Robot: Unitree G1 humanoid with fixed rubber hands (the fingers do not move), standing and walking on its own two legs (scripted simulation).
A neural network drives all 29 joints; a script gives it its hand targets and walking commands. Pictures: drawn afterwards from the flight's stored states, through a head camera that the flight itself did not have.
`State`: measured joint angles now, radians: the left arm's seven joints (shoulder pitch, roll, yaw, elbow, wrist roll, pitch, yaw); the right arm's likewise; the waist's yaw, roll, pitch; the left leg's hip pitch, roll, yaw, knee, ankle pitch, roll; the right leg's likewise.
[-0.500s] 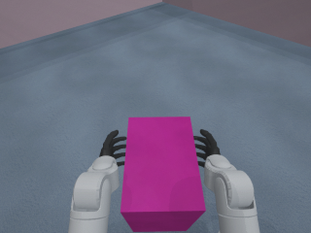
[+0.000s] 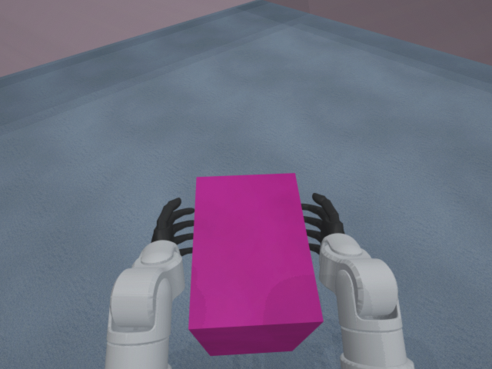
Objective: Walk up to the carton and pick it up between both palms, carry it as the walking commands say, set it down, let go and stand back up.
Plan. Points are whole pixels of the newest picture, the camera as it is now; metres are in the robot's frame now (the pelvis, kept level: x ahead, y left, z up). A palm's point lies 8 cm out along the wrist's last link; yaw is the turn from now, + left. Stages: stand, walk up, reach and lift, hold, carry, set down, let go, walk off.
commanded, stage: carry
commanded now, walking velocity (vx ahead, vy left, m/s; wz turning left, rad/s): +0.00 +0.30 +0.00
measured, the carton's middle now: (249, 272) +0.29 +0.00 +0.01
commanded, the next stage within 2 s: none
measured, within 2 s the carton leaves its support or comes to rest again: neither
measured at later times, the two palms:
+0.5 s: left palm (21, 299) +0.22 +0.32 +0.08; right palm (195, 273) +0.25 +0.08 +0.09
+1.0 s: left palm out of the picture +0.18 +0.39 +0.12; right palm (128, 309) +0.19 +0.15 +0.12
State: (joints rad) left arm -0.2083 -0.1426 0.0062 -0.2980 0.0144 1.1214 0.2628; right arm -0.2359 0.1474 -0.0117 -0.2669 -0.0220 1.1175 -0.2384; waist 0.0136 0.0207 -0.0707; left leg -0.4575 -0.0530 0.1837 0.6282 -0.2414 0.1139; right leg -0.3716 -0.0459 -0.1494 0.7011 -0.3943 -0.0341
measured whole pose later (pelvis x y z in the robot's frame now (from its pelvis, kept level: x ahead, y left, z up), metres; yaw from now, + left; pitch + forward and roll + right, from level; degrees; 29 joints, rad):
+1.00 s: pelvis -0.09 +0.26 +0.03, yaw +2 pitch +1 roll -3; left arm -0.20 -0.14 0.00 -0.14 0.05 1.16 0.24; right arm -0.24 0.15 -0.05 -0.10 0.00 1.16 -0.24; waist 0.00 0.07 -0.15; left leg -0.33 -0.04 0.16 0.28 0.00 0.04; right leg -0.22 -0.03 -0.16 0.46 -0.42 -0.02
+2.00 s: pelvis -0.13 +0.25 +0.02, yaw -1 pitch +4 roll +0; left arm -0.20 -0.14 0.00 -0.21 0.04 1.16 0.26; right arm -0.24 0.15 -0.04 -0.16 0.00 1.15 -0.24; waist 0.00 0.00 -0.14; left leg -0.43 -0.01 0.04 0.49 -0.13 0.02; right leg -0.31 0.04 -0.10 0.54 -0.30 -0.07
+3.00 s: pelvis -0.12 +0.24 +0.02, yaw -7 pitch -3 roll +1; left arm -0.24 -0.15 0.15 0.24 0.19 0.71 0.11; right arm -0.30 0.16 -0.01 0.38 -0.16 0.68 -0.17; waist 0.10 -0.02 -0.05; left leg -0.26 0.01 0.04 0.47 -0.16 -0.01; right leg -0.18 0.08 0.00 0.53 -0.29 -0.09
